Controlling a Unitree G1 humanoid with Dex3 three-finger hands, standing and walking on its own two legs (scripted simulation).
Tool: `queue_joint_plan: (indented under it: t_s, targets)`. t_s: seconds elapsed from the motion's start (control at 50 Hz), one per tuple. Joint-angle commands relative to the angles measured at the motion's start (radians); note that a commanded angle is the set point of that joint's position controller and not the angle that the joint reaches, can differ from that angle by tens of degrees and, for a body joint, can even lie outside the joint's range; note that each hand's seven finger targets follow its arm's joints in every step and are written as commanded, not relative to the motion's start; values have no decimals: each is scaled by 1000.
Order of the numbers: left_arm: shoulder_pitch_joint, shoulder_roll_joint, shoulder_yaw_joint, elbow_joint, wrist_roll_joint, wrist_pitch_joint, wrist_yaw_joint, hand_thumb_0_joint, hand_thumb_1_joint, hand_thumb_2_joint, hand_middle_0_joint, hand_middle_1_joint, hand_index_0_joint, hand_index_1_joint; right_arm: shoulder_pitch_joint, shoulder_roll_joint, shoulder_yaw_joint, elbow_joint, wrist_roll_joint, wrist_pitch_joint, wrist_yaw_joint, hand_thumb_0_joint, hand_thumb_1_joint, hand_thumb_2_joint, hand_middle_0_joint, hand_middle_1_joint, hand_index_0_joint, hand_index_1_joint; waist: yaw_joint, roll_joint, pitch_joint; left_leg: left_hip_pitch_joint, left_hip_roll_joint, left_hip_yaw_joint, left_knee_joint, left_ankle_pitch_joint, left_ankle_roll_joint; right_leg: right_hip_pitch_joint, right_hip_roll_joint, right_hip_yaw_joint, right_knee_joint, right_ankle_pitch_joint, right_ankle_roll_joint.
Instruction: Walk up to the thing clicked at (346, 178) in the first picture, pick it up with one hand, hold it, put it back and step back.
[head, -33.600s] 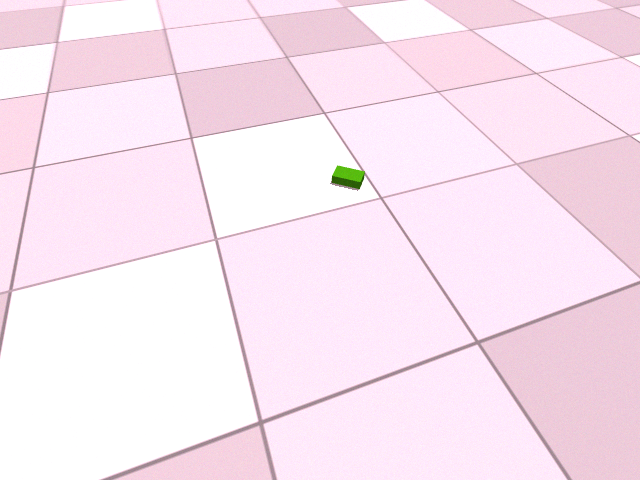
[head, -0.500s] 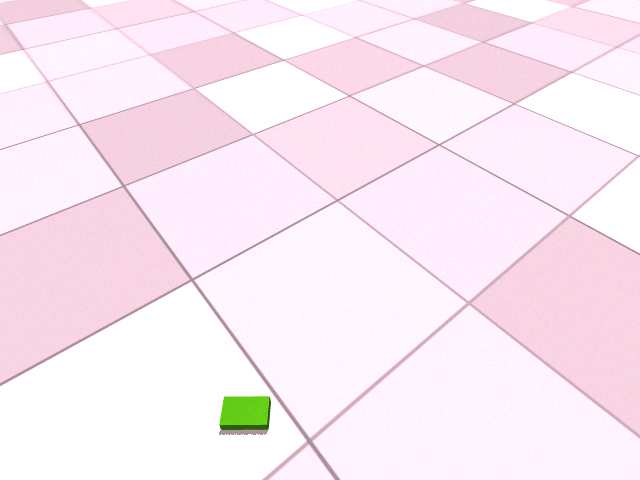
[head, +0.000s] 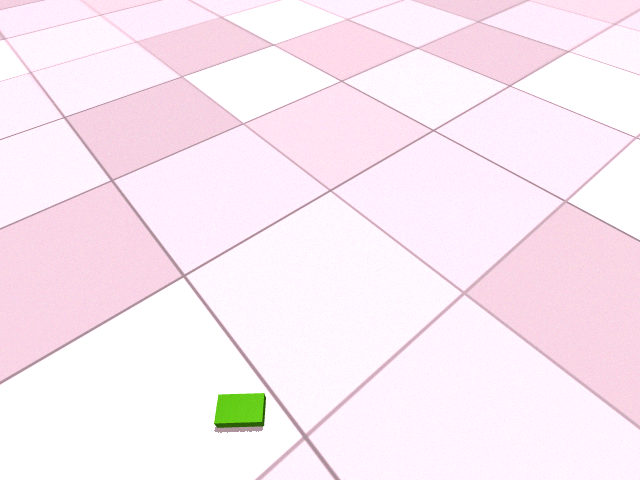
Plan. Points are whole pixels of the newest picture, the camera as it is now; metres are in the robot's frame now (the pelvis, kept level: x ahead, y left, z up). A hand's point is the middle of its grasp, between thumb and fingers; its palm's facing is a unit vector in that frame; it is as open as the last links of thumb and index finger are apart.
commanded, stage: stand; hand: left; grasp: from above
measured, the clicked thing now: (241, 410) +0.44 +0.27 -0.76
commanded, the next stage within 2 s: step back in 1.14 s
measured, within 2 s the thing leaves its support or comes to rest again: neither
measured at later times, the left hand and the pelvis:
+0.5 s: hand out of the picture +0.06 +0.19 -0.17, palm faces +0.00 -0.97 -0.24, open 7.4 cm; pelvis +0.01 +0.00 +0.00, yaw -1 degrees
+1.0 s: hand out of the picture +0.05 +0.24 -0.17, palm faces -0.01 -0.95 -0.31, open 7.4 cm; pelvis +0.00 +0.00 +0.00, yaw -1 degrees
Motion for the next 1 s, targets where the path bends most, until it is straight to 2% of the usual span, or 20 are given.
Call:
queue_joint_plan:
  t_s: [0.0, 0.04, 0.08, 0.12, 0.2, 0.22, 0.26, 0.32, 0.4, 0.44, 0.52, 0.54, 0.62, 0.68, 0.74, 0.78, 0.84, 0.86, 0.9, 0.98]
  targets:
    - [-7, 141, 26, -47, -1, -11, 9, 0, 900, 900, -200, -300, -200, -301, 0, -132, -16, -39, 1, -14, -10, 0, -900, -900, 200, 300, 200, 300, 3, -21, -35, -6, 88, -81, -64, 104, 23, 6, -77, 79, -64, 140, -34]
    - [-6, 135, 26, -45, 0, -11, 11, 0, 900, 900, -200, -300, -200, -301, -5, -132, -16, -37, 3, -13, -12, 0, -900, -900, 200, 300, 200, 300, 5, -23, -53, 9, 89, -79, -54, 157, 23, 18, -79, 74, -56, 194, -31]
    - [-8, 115, 22, -39, 0, -6, 11, 0, 900, 900, -200, -300, -200, -301, -2, -108, -10, -34, 1, -7, -15, 0, -900, -900, 200, 300, 200, 300, 3, -35, -37, 2, 86, -74, -63, 136, 20, 4, -72, 74, -65, 173, -26]
    - [-9, 125, 27, -40, 0, -7, 12, 0, 900, 900, -200, -300, -200, -301, 2, -117, -13, -31, 2, -8, -17, 0, -900, -900, 200, 300, 200, 300, 4, -28, -54, 26, 88, -73, -54, 168, 20, 10, -77, 74, -61, 212, -28]
    - [-15, 105, 26, -37, -1, -4, 15, 0, 900, 900, -200, -300, -200, -301, 21, -100, -14, -22, -1, -4, -20, 0, -900, -900, 200, 300, 200, 300, -3, -26, -34, 11, 90, -63, -49, 155, 17, 6, -74, 78, -60, 202, -27]
    - [-9, 101, 28, -37, 0, -7, 16, 0, 900, 900, -200, -300, -200, -301, 16, -97, -16, -21, -2, -6, -19, 0, -900, -900, 200, 300, 200, 300, 1, -20, -55, 21, 89, -65, -43, 194, 16, 22, -76, 69, -49, 240, -31]
    - [-9, 88, 28, -36, 0, -9, 17, 0, 900, 900, -200, -300, -200, -301, 21, -81, -14, -20, -1, -9, -21, 0, -900, -900, 200, 300, 200, 300, -2, -15, -56, 13, 88, -56, -40, 202, 19, 33, -73, 69, -44, 256, -29]
    - [5, 86, 30, -30, 3, -7, 18, 0, 900, 900, -200, -300, -200, -301, 9, -83, -19, -21, -2, -10, -22, 0, -900, -900, 200, 300, 200, 300, 7, -19, -43, 27, 89, -60, -43, 196, 15, 8, -71, 69, -51, 242, -29]
    - [0, 72, 31, -30, 5, -8, 20, 0, 900, 900, -200, -300, -200, -301, 27, -66, -19, -16, -4, -9, -24, 0, -900, -900, 200, 300, 200, 300, -1, -22, -28, 13, 90, -60, -52, 156, 19, 5, -68, 70, -55, 194, -27]
    - [4, 65, 31, -27, 5, -4, 18, 0, 900, 900, -200, -300, -200, -301, 30, -51, -17, -15, -6, -8, -24, 0, -900, -900, 200, 300, 200, 300, 0, -22, -3, 5, 90, -61, -66, 109, 18, -21, -61, 71, -63, 135, -26]
    - [0, 85, 38, -38, 9, -10, 19, 0, 900, 900, -200, -300, -200, -301, 27, -84, -30, -23, -6, -13, -22, 0, -900, -900, 200, 300, 200, 300, -3, -9, -16, 5, 92, -64, -62, 106, 23, -7, -65, 76, -62, 141, -28]
    - [4, 81, 38, -33, 8, -10, 19, 0, 900, 900, -200, -300, -200, -301, 28, -64, -28, -21, -6, -13, -23, 0, -900, -900, 200, 300, 200, 300, -1, -26, -12, 13, 94, -65, -63, 101, 22, -21, -63, 74, -57, 123, -31]
    - [5, 110, 44, -46, 10, -13, 14, 0, 900, 900, -200, -300, -200, -300, 24, -99, -38, -30, -9, -17, -20, 0, -900, -900, 200, 300, 200, 300, 0, -3, 18, -11, 94, -72, -84, 8, 24, -43, -61, 85, -77, 41, -31]
    - [1, 125, 48, -55, 12, -16, 15, 0, 900, 900, -200, -300, -200, -300, 22, -107, -44, -40, -10, -19, -18, 0, -900, -900, 200, 300, 200, 300, -3, -19, 4, -13, 98, -77, -75, 26, 28, -27, -65, 86, -69, 42, -32]
    - [-1, 155, 52, -70, 13, -22, 14, 0, 900, 900, -200, -300, -200, -300, 16, -137, -53, -53, -13, -19, -14, 0, -900, -900, 200, 300, 200, 300, -3, -26, 22, -28, 96, -78, -73, -20, 32, -41, -70, 95, -81, -11, -30]
    - [-5, 162, 53, -75, 11, -24, 12, 0, 900, 900, -200, -300, -200, -300, 12, -133, -53, -58, -11, -22, -13, 0, -900, -900, 200, 300, 200, 300, -2, -29, 11, -25, 98, -83, -77, -24, 33, -41, -72, 96, -80, -9, -33]
    - [3, 152, 50, -76, 11, -18, 9, 0, 900, 900, -200, -300, -200, -300, 4, -140, -54, -64, -10, -20, -10, 0, -900, -900, 200, 300, 200, 300, 1, -7, 24, -55, 103, -98, -100, -96, 35, -47, -62, 84, -66, -41, -33]
    - [3, 170, 53, -85, 11, -22, 6, 0, 900, 900, -200, -300, -200, -300, -9, -172, -62, -74, -11, -23, -10, 0, -900, -900, 200, 300, 200, 300, 4, 3, 16, -37, 107, -101, -98, -91, 39, -51, -67, 93, -71, -26, -34]
    - [-8, 162, 49, -84, 8, -22, 4, 0, 900, 900, -200, -300, -200, -300, 8, -145, -53, -67, -9, -22, -8, 0, -900, -900, 200, 300, 200, 300, -2, -7, 13, -40, 106, -98, -100, -87, 38, -50, -66, 92, -68, -29, -36]
    - [-4, 181, 47, -90, 8, -24, 0, 0, 900, 900, -200, -300, -200, -300, -13, -169, -55, -77, -6, -24, -4, 0, -900, -900, 200, 300, 200, 300, 3, -15, 20, -39, 108, -102, -99, -77, 38, -58, -69, 94, -70, -37, -37]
